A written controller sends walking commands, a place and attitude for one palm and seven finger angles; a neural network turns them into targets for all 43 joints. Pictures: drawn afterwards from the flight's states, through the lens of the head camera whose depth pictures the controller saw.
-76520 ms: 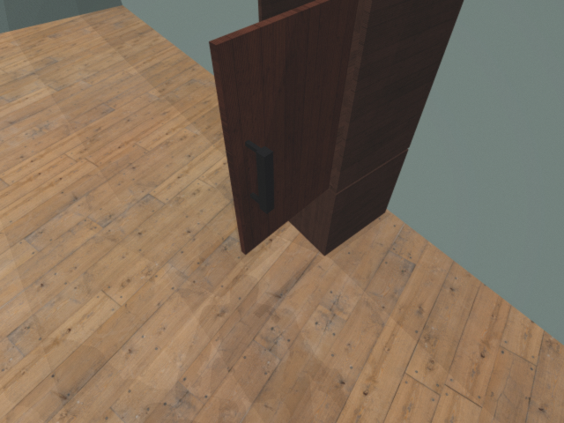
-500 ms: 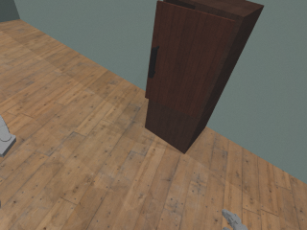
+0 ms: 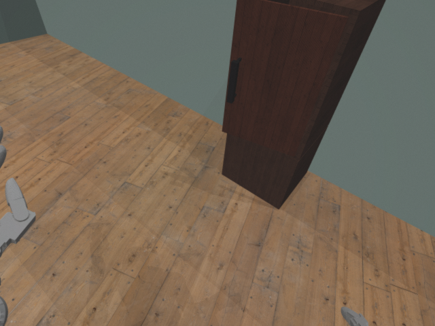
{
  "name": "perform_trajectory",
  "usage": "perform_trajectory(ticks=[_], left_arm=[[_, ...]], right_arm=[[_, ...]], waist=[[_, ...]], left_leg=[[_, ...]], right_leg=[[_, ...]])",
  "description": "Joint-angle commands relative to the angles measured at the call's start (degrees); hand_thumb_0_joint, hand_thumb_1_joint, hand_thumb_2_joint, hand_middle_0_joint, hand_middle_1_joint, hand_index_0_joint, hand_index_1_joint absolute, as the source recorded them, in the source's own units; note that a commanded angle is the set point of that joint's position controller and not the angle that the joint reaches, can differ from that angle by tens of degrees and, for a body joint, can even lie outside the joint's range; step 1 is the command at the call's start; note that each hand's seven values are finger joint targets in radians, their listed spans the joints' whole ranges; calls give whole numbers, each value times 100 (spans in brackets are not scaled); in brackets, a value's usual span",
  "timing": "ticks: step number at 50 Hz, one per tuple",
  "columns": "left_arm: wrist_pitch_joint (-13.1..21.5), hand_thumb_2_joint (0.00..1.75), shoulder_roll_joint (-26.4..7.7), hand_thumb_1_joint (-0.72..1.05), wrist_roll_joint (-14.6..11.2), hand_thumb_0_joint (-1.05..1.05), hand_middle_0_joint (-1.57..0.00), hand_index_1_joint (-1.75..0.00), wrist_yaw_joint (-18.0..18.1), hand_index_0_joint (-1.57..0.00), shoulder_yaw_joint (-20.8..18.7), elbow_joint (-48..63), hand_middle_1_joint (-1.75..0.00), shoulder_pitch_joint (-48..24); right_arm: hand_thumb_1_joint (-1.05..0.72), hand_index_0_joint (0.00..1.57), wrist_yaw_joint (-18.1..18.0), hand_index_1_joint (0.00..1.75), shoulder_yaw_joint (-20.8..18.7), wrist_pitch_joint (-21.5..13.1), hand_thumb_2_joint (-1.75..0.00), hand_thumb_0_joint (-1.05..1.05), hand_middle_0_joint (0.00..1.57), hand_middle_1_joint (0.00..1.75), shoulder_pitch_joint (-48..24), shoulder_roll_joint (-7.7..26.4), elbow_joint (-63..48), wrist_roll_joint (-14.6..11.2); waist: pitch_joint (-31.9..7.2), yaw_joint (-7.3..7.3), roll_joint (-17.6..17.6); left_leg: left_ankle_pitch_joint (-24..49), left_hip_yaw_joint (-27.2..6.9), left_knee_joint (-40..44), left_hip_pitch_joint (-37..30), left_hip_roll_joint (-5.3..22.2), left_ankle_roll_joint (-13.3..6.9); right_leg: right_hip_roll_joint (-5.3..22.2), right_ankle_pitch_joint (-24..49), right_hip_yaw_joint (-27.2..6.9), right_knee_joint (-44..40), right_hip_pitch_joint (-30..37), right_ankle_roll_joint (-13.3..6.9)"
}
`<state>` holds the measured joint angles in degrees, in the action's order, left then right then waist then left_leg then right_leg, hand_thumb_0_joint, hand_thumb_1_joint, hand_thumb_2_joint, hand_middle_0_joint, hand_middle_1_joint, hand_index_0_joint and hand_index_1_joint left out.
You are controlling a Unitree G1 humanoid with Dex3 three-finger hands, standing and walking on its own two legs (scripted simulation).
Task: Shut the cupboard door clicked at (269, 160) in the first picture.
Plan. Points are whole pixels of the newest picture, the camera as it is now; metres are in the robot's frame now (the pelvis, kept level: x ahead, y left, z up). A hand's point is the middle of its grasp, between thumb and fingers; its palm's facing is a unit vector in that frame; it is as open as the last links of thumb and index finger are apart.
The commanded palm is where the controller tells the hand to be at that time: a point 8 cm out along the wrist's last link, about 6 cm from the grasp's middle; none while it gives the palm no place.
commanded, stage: stop stepping back and stand still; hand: left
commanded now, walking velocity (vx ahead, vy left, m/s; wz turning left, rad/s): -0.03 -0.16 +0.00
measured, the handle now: (234, 80) +1.04 -0.04 -0.03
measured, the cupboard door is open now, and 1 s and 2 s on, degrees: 13 13 13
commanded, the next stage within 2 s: let the arm hang, fingers relaxed in 0.18 s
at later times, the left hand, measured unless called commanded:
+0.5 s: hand (119, 321) +0.17 +0.19 -0.12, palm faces -0.02 -0.97 -0.25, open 7.4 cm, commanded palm none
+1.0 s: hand out of the picture +0.00 +0.19 -0.15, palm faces +0.01 -0.97 -0.22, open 7.3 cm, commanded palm none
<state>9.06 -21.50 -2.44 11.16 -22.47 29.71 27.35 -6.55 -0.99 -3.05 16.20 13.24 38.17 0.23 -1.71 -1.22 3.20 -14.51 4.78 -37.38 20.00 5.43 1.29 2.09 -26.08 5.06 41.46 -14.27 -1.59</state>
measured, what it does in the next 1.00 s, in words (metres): stands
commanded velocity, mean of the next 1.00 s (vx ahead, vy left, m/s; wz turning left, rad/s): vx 0.00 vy -0.01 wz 0.00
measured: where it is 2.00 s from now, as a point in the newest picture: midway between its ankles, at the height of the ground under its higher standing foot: outside the picture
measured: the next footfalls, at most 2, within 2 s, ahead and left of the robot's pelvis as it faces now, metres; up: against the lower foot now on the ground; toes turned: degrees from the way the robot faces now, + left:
none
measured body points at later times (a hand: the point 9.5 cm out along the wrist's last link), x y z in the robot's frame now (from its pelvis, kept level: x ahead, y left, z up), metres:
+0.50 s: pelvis +0.03 +0.01 +0.01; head +0.06 -0.01 +0.46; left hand +0.17 +0.24 -0.10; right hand +0.17 -0.24 -0.11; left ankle +0.04 +0.13 -0.72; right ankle +0.01 -0.10 -0.72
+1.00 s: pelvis +0.02 +0.01 +0.03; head +0.02 +0.00 +0.48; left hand +0.00 +0.25 -0.13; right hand -0.01 -0.20 -0.14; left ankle +0.04 +0.13 -0.72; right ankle +0.01 -0.10 -0.72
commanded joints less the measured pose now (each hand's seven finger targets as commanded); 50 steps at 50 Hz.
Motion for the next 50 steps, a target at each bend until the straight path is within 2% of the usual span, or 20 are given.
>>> perform_trajectory(ticks=[1, 3, 5, 7, 8, 9, 10, 11, 13, 14, 15, 16, 18, 20, 23, 27, 30, 34, 41, 50], left_arm=[[593, 90, -1587, 90, 4, 0, -20, -30, 24, -20, -1158, 1574, -30, -405], [573, 90, -1404, 90, -11, 0, -20, -30, 5, -20, -1143, 1483, -30, 60], [511, 90, -1325, 90, -27, 0, -20, -30, -18, -20, -1126, 1302, -30, 482], [458, 90, -1315, 90, -29, 0, -20, -30, -13, -20, -1138, 1069, -30, 487], [447, 90, -1351, 90, -41, 0, -20, -30, 1, -20, -1168, 959, -30, 419], [356, 90, -1311, 90, -45, 0, -20, -30, 6, -20, -1121, 768, -30, 516], [320, 90, -1175, 90, -70, 0, -20, -30, 33, -20, -907, 763, -30, 541], [332, 90, -1202, 90, -62, 0, -20, -30, 62, -20, -923, 699, -30, 501], [400, 90, -1279, 90, -35, 0, -20, -30, 88, -20, -929, 808, -30, 220], [-362, 90, 129, 90, 478, 0, -20, -30, -802, -20, 1724, -3268, -30, -243], [-846, 90, 337, 90, 399, 0, -20, -30, -1027, -20, 1658, -3313, -30, -115], [-979, 90, 461, 90, 377, 0, -20, -30, -1046, -20, 1741, -3463, -30, -189], [-994, 90, 407, 90, 353, 0, -20, -30, -1057, -20, 1776, -4028, -30, -617], [-935, 90, 187, 90, 339, 0, -20, -30, -1049, -20, 1823, -4848, -30, -758], [-854, 90, -146, 90, 359, 0, -20, -30, -992, -20, 1857, -6195, -30, -934], [-864, 90, 122, 90, 303, 0, -20, -30, -978, -20, 2021, -7387, -30, -1237], [-867, 90, 412, 90, 345, 0, -20, -30, -973, -20, 1954, -7885, -30, -1146], [-885, 90, 392, 90, 324, 0, -20, -30, -1000, -20, 2035, -8408, -30, -1212], [-866, 90, 481, 90, 292, 0, -20, -30, -983, -20, 2113, -9044, -30, -980], [-899, 90, 656, 90, 294, 0, -20, -30, -934, -20, 2121, -9344, -30, -684]], right_arm=[[-90, 20, 117, 30, -144, -508, -90, 0, 20, 30, -835, 505, -967, 77], [-90, 20, 229, 30, -130, -510, -90, 0, 20, 30, -802, 494, -955, 20], [-90, 20, 283, 30, -129, -471, -90, 0, 20, 30, -744, 503, -1042, -14], [-90, 20, 321, 30, -151, -400, -90, 0, 20, 30, -678, 498, -1079, -32], [-90, 20, 323, 30, -146, -385, -90, 0, 20, 30, -628, 456, -1050, -19], [-90, 20, 334, 30, -179, -381, -90, 0, 20, 30, -632, 456, -1016, -53], [-90, 20, 342, 30, -160, -335, -90, 0, 20, 30, -632, 402, -977, -75], [-90, 20, 341, 30, -115, -315, -90, 0, 20, 30, -661, 398, -953, -66], [-90, 20, 290, 30, -66, -293, -90, 0, 20, 30, -694, 373, -884, -59], [-90, 20, 809, 30, -316, -705, -90, 0, 20, 30, -807, 836, 122, 10], [-90, 20, 763, 30, -298, -365, -90, 0, 20, 30, -459, 1019, 11, -14], [-90, 20, 687, 30, -266, -191, -90, 0, 20, 30, -481, 1051, -37, 3], [-90, 20, 625, 30, -127, -27, -90, 0, 20, 30, -646, 1103, -134, 76], [-90, 20, 608, 30, -76, 52, -90, 0, 20, 30, -756, 1094, -77, 104], [-90, 20, 598, 30, -45, 230, -90, 0, 20, 30, -598, 756, 248, 116], [-90, 20, 550, 30, 43, 304, -90, 0, 20, 30, -547, 511, 891, 111], [-90, 20, 515, 30, -13, 316, -90, 0, 20, 30, -552, 405, 1211, 125], [-90, 20, 503, 30, -10, 369, -90, 0, 20, 30, -377, 410, 1612, 87], [-90, 20, 482, 30, 23, 350, -90, 0, 20, 30, 9, 286, 2155, 63], [-90, 20, 471, 30, 27, 371, -90, 0, 20, 30, 477, 21, 2524, 64]], waist=[[199, -42, -2004], [46, 38, -1790], [-127, 39, -1522], [-82, -7, -872], [-94, -15, -266], [-136, 10, 415], [-86, -19, 619], [-98, -30, 594], [-206, -65, 380], [-30, -406, -181], [-248, -194, -449], [-310, -33, -463], [-207, 118, -279], [-518, 226, 52], [-876, 98, 513], [-649, 26, -790], [-388, 67, -1176], [192, 61, -731], [429, 85, -250], [771, 74, -179]], left_leg=[[-1517, -2560, 2622, -262, 1579, -1051], [-1465, -1368, 2244, 110, 1196, -709], [-1690, -721, 1802, 559, 823, -421], [-1608, -265, 1003, 805, 391, -246], [-1334, -126, 401, 740, 98, -173], [-900, -80, -356, 568, -199, -88], [-548, -213, -668, 670, -217, -42], [-534, -300, -616, 698, -205, -30], [-215, -336, 296, 173, -193, -89], [1809, -579, 78, -345, 187, -111], [3335, -876, 308, -523, 344, -230], [3627, -1096, 447, -372, 694, -503], [3791, -1614, 833, 2, 892, -811], [3595, -1206, 635, -271, 476, -591], [2025, -526, 369, -431, -205, -147], [2048, -604, 997, -1041, -32, -166], [1624, -657, 1191, -1089, 38, -220], [864, -696, 1522, -921, 65, -190], [643, -624, 1778, -1011, 68, -214], [62, -542, 1920, -873, -4, -245]], right_leg=[[-58, -190, -515, 1023, -1018, 125], [-146, 146, -185, -71, -137, 163], [-279, 641, 45, -1024, 749, 152], [19, 632, -493, -1598, 802, -64], [393, 485, -1219, -1938, 495, -270], [886, 347, -2181, -2368, 133, -508], [1251, 913, -2426, -2441, 279, -752], [1306, 1754, -2258, -2283, 476, -828], [1062, 2721, -1462, -1743, 596, -570], [958, 3890, -298, -454, -444, -234], [532, 3572, -304, -134, -550, 63], [258, 2525, -184, 73, -487, 177], [48, 1386, -247, 44, -191, 205], [190, 2670, -444, -703, 413, 141], [856, 5188, -966, -991, 1056, -236], [544, 3423, -769, -1417, 711, -41], [424, 2513, -726, -1929, 632, -35], [392, 1842, -741, -2348, 469, -57], [385, 1539, -760, -2568, 430, -38], [343, 844, -799, -2614, 91, -37]])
